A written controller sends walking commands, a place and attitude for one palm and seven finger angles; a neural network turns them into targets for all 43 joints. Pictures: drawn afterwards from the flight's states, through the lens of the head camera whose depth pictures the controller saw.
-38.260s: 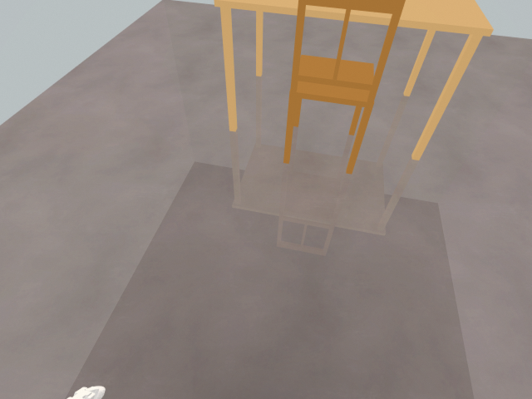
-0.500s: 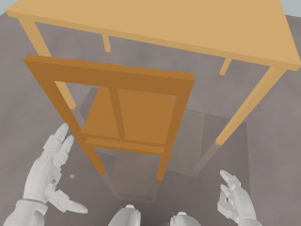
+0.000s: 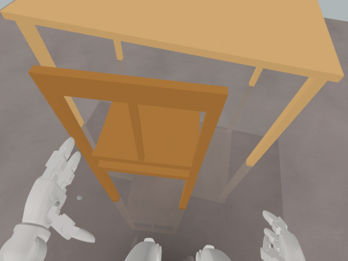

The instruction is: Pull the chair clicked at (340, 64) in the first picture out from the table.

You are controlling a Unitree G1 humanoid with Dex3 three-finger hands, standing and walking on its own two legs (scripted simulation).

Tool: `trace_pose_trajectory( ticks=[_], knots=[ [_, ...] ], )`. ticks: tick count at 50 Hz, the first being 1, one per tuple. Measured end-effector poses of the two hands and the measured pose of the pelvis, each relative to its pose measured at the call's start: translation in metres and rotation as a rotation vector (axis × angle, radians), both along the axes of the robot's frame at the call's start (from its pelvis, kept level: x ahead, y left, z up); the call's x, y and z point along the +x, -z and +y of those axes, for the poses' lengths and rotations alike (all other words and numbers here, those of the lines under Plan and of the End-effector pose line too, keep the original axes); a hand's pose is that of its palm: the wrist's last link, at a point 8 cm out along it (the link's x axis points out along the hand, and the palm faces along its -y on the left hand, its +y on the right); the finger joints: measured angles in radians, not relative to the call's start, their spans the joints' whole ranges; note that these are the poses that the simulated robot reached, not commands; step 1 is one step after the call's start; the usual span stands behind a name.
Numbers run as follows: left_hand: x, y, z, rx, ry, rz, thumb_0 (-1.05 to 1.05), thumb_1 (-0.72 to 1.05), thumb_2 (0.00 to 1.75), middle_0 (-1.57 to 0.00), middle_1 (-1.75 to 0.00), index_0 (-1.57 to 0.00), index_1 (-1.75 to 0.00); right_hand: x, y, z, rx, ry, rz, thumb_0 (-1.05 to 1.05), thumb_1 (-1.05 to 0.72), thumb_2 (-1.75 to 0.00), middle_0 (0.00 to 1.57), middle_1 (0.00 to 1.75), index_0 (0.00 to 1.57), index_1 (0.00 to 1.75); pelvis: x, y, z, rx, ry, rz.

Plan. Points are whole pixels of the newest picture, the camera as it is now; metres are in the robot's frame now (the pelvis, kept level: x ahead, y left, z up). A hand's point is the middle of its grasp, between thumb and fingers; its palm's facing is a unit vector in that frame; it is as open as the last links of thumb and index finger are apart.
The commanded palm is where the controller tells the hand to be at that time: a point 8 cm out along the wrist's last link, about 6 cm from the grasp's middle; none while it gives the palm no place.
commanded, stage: raise the hand toward the chair's back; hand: left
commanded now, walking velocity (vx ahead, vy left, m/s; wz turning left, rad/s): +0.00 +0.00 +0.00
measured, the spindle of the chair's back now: (137, 135) +0.43 +0.12 -0.02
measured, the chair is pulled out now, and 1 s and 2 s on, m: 0.16 0.16 0.16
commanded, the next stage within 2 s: aim the fingers beside a spindle in 0.22 s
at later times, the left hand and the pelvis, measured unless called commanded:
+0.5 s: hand (88, 198) +0.24 +0.19 +0.03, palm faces -0.05 -1.00 -0.04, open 16.9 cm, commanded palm +0.22 +0.24 +0.04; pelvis +0.00 -0.02 +0.00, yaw +0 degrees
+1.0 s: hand (106, 195) +0.25 +0.16 +0.02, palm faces -0.07 -1.00 -0.04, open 16.9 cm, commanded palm +0.23 +0.21 +0.02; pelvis +0.00 -0.02 -0.02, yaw +0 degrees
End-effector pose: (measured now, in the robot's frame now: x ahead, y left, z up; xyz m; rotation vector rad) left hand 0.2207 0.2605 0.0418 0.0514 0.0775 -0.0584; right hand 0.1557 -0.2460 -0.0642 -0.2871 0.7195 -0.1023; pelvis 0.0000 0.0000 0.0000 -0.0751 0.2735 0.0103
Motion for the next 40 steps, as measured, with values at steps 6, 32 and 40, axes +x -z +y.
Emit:
trace_pose_trajectory(
  ticks=[6, 32, 40],
  knots=[
    [-0.002, -0.001, -0.002, 0.005, -0.008, -0.011, -0.02, -0.50, 0.30, -0.06, -0.08, -0.06, -0.08, 0.003, 0.001, 0.001, 0.011, -0.009, -0.008, 0.01, -0.90, -0.90, 0.20, 0.30, 0.21, 0.30, 0.000, 0.001, -0.002, 0.002, -0.001, 0.000],
    [0.006, 0.010, -0.022, -0.009, 0.004, -0.013, -0.02, -0.50, 0.30, -0.06, -0.08, -0.06, -0.08, 0.012, 0.011, -0.014, 0.016, -0.017, -0.023, 0.01, -0.90, -0.90, 0.20, 0.30, 0.21, 0.30, -0.001, 0.008, -0.020, 0.013, -0.001, 0.017],
    [0.011, 0.012, -0.035, -0.013, 0.016, -0.015, -0.02, -0.50, 0.30, -0.06, -0.08, -0.06, -0.08, 0.006, 0.017, -0.018, 0.028, 0.005, -0.003, 0.01, -0.90, -0.90, 0.20, 0.30, 0.21, 0.30, 0.000, 0.010, -0.021, 0.019, 0.007, 0.028]
  ],
)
